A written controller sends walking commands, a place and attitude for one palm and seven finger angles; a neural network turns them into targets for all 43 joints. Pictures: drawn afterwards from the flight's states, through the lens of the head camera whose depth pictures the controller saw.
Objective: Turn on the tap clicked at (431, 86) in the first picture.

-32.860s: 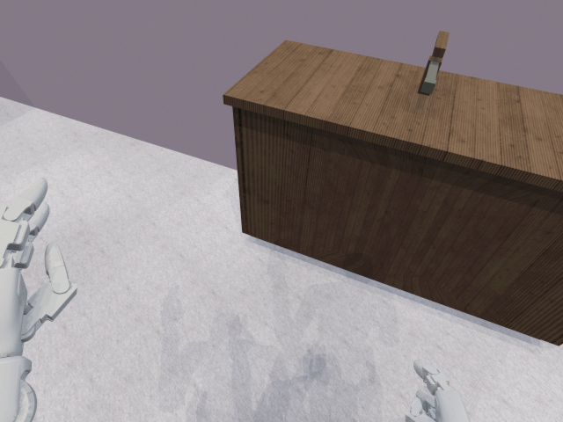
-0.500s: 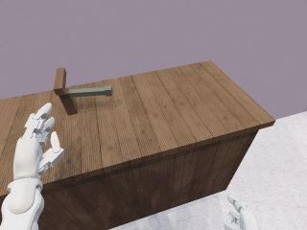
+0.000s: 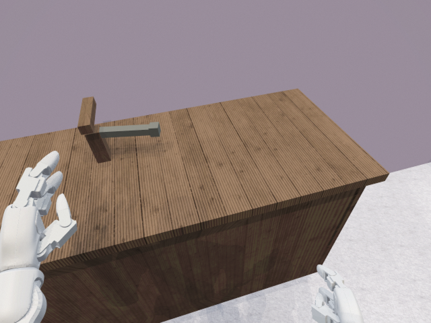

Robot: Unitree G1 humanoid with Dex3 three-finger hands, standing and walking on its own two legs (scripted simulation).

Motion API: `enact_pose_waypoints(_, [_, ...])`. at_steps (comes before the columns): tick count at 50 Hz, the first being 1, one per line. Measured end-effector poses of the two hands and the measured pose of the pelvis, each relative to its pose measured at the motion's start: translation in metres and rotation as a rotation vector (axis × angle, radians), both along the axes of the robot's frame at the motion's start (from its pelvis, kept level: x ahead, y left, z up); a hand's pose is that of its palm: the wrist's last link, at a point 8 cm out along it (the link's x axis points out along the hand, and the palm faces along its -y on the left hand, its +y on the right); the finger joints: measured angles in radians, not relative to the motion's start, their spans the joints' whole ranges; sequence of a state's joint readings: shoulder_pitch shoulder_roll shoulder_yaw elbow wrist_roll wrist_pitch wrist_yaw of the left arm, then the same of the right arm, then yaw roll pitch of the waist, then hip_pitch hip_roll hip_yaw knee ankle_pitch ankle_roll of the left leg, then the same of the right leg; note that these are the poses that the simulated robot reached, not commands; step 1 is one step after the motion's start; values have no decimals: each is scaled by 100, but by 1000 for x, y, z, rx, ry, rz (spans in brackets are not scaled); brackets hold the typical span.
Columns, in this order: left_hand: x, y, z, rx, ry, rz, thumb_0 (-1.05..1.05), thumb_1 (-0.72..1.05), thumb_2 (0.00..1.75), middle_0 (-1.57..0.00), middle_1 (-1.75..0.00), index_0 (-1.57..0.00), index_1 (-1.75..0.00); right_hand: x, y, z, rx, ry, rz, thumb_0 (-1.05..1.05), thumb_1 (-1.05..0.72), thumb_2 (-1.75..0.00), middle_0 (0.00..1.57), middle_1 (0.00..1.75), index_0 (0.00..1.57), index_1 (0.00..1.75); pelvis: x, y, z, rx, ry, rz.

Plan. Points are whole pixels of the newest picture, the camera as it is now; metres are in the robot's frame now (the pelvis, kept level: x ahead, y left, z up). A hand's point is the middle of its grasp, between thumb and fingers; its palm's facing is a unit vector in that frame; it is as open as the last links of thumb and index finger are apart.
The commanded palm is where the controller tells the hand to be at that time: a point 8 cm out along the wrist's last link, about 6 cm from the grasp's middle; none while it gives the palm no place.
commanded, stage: step back with the hand held close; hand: left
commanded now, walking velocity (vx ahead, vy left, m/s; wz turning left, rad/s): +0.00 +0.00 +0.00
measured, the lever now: (154, 129) +0.55 +0.23 +0.07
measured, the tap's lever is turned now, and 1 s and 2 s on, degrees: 77 77 77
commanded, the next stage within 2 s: stop stepping back and stand still in 1.40 s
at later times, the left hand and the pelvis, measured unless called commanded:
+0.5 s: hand (55, 249) +0.17 +0.25 +0.15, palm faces +0.34 -0.83 -0.44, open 7.4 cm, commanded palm +0.11 +0.29 +0.17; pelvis -0.05 +0.01 -0.01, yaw -1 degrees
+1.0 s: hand (35, 281) +0.12 +0.25 +0.14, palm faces +0.35 -0.85 -0.41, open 7.4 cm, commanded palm +0.06 +0.30 +0.17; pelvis -0.11 +0.02 -0.01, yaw -1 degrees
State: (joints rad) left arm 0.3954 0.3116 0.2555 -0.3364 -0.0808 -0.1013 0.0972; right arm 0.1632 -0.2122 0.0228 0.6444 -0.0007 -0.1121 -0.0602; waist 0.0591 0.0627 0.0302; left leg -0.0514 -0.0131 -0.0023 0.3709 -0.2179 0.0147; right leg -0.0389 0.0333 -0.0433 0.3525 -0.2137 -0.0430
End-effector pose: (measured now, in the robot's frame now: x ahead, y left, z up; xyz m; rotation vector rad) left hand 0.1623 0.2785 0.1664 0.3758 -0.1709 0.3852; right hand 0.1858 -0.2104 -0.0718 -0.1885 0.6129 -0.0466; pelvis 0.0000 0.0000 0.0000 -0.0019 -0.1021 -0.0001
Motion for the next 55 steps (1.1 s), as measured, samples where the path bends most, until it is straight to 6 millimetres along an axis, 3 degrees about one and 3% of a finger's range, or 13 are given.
enact_pose_waypoints(9, [5, 3, 18, 92, -44, -7, 1, 89, 90, -21, -30, -21, -30, -10, -10, -6, -12, 49, -22, 1, -90, -90, 20, 30, 21, 30, -7, -2, -2, -11, 49, -2])
enact_pose_waypoints(17, [-7, -3, -4, 96, 87, -60, 1, 90, 90, -21, -30, -21, -30, -38, -20, -13, -25, 105, -103, 1, -90, -90, 20, 30, 21, 30, -22, 6, -4, -4, 93, -17])
enact_pose_waypoints(22, [-23, 4, -5, 110, 76, -61, 1, 89, 90, -22, -30, -22, -30, -59, -21, -14, -50, 129, -120, 1, -90, -90, 20, 30, 20, 30, -38, 9, -6, -6, 97, -14])
enact_pose_waypoints(28, [-43, 15, 2, 127, 3, -41, 1, 89, 90, -22, -30, -22, -30, -80, -15, -14, -69, 121, -118, 1, -90, -90, 20, 30, 21, 30, -58, 16, -11, -21, 100, -9])
enact_pose_waypoints(36, [-59, 32, -5, 118, -23, -36, 1, 89, 90, -22, -30, -21, -30, -107, 4, -16, -84, 127, -122, 1, -90, -90, 20, 30, 21, 30, -75, 32, -15, -35, 104, -10])
enact_pose_waypoints(42, [-69, 43, 7, 150, -55, 13, 1, 89, 90, -22, -30, -21, -30, -117, 22, -17, -56, 151, -76, 1, -90, -90, 20, 30, 21, 30, -81, 29, -11, -33, 136, 12])
enact_pose_waypoints(48, [-75, 24, -3, 116, -15, -20, 1, 90, 90, -21, -30, -21, -30, -114, 22, -23, -36, 145, -28, 1, -90, -90, 20, 30, 21, 30, -101, 22, -11, -41, 161, -21])
enact_pose_waypoints(55, [-95, -2, -5, 100, -25, -146, 1, 89, 90, -22, -30, -21, -30, -125, 2, -17, -48, 93, -87, 1, -90, -90, 20, 30, 21, 30, -125, 15, -17, -59, 126, -22])
